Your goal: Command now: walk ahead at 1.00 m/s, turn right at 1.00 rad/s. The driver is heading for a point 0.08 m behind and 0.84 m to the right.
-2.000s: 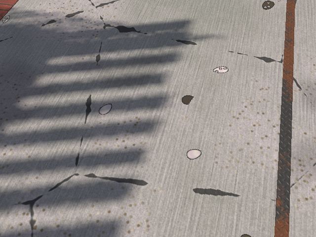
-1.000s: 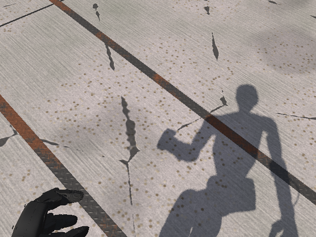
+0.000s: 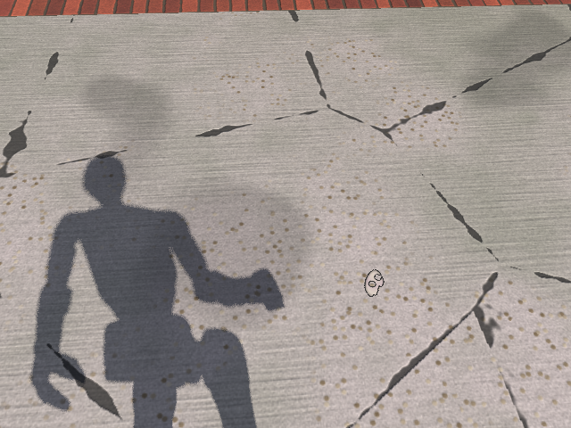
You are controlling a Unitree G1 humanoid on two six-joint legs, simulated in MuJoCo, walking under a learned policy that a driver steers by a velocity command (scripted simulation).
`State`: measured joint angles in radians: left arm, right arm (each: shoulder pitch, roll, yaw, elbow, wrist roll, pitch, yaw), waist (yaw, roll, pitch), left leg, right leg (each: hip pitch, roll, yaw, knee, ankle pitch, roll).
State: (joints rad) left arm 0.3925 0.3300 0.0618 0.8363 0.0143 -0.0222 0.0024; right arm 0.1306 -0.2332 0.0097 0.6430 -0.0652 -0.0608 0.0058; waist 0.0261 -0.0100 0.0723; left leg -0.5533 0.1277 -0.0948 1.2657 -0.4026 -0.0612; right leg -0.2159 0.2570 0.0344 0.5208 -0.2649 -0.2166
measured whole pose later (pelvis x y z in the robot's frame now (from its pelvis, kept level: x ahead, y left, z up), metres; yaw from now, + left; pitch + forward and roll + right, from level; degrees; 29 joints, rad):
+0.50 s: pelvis +0.46 +0.03 +0.01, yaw -27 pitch +1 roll +3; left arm 0.01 0.36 0.04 0.64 0.04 -0.01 -0.08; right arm 0.51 -0.32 -0.06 0.88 -0.03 -0.09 0.01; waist -0.07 -0.05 0.02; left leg 0.02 0.01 0.22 0.32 -0.35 -0.03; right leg -0.77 -0.03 0.02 1.12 -0.13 -0.11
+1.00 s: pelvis +0.84 -0.20 +0.01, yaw -38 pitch +2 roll +0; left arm 0.41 0.25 0.03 0.91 -0.03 -0.06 0.03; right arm -0.01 -0.28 -0.02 0.66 0.00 -0.12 0.02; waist 0.09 0.06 0.09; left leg -0.65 0.02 -0.02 0.53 0.11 -0.02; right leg 0.01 0.13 0.08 0.35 -0.38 -0.12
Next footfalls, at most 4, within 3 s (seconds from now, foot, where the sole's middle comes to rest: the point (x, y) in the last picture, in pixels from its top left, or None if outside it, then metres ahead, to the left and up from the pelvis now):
0.22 left None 0.45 0.17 -0.76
0.66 right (370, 318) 0.73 -0.19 -0.76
1.06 left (395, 200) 1.13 -0.29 -0.76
1.52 right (444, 268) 0.89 -0.40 -0.76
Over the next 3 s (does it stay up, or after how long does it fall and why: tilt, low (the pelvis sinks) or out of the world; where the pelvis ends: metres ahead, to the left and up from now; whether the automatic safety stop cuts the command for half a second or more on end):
stays up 0.83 -1.46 0.02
